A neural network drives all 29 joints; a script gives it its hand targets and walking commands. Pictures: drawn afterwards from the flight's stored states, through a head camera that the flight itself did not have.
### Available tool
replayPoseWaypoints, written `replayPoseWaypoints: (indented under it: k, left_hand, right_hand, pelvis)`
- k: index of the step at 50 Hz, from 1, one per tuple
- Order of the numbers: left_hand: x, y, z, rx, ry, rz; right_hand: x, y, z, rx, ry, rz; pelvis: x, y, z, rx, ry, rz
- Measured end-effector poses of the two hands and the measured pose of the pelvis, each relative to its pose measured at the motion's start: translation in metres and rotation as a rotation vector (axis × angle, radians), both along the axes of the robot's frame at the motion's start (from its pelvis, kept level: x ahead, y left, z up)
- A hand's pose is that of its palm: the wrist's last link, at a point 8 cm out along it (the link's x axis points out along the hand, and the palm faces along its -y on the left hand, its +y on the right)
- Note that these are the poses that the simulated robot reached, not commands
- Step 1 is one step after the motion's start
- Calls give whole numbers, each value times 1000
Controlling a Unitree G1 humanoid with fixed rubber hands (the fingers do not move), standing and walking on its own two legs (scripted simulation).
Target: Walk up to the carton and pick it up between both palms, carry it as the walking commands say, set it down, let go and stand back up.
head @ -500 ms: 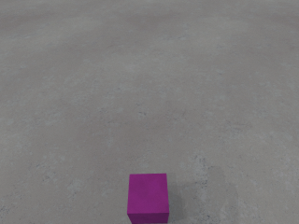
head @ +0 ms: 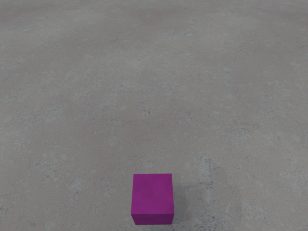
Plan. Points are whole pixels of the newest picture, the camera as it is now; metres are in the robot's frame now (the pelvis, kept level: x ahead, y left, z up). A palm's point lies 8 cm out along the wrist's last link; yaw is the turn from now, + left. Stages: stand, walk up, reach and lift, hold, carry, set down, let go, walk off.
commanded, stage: reach and lift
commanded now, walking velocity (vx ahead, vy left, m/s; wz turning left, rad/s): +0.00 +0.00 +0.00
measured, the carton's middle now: (153, 199) +0.40 +0.03 -0.65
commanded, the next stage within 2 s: none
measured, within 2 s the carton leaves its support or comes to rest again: neither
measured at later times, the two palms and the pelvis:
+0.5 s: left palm out of the picture +0.16 +0.23 -0.16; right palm out of the picture +0.15 -0.18 -0.16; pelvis -0.03 +0.02 -0.05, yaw +0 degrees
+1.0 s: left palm (87, 201) +0.26 +0.24 -0.18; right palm (209, 200) +0.26 -0.17 -0.19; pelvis -0.08 +0.01 -0.09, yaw +2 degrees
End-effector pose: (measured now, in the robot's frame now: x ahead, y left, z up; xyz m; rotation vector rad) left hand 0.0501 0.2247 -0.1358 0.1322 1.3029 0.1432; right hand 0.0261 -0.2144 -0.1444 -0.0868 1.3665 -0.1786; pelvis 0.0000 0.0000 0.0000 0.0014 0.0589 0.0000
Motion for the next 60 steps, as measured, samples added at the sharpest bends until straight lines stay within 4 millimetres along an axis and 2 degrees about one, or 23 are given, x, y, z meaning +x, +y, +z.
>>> replayPoseWaypoints:
  k: [2, 4, 5, 7, 10, 15, 18, 22, 26, 33, 38, 45, 60]
  left_hand:
    - [57, 5, 5, 9, -87, -31]
    - [100, 7, 14, 14, -100, -56]
    - [115, 7, 19, 15, -91, -63]
    - [128, 4, 25, 8, -46, -68]
    - [121, -2, 23, -17, 30, -59]
    - [86, -8, 6, -50, 88, -24]
    - [79, -8, -6, -58, 57, -25]
    - [92, -1, -18, -57, -48, -40]
    - [109, 2, -22, -56, -142, -60]
    - [116, 5, -24, -36, -194, -58]
    - [134, 10, -28, -33, -225, -44]
    - [180, 16, -34, -32, -293, -58]
    - [275, 16, -59, -39, -491, -32]
  right_hand:
    - [56, -9, 2, -19, -90, 6]
    - [102, -11, 9, -12, -108, 27]
    - [119, -11, 13, -3, -98, 34]
    - [139, -5, 19, 19, -63, 43]
    - [144, 11, 21, 51, -24, 63]
    - [114, 37, 8, 81, 32, 77]
    - [105, 40, -2, 66, -1, 67]
    - [113, 38, -12, 49, -95, 70]
    - [121, 36, -17, 38, -170, 67]
    - [126, 35, -29, 47, -215, 81]
    - [154, 36, -36, 37, -265, 100]
    - [207, 42, -38, 23, -345, 90]
    - [302, 62, -60, 10, -560, 74]
  pelvis:
    - [-8, 2, -9, 5, 42, 7]
    - [-14, 3, -14, 14, 76, 0]
    - [-14, 4, -15, 16, 90, -4]
    - [-13, 6, -15, 15, 114, -4]
    - [-8, 8, -11, 13, 139, 1]
    - [-4, 9, -11, 13, 180, 5]
    - [-9, 10, -20, 11, 222, 11]
    - [-20, 13, -35, 11, 270, 10]
    - [-34, 17, -48, 13, 276, 2]
    - [-55, 22, -61, 16, 223, -1]
    - [-68, 21, -70, 20, 196, 12]
    - [-77, 14, -81, 24, 230, 21]
    - [-67, 11, -104, 23, 478, 30]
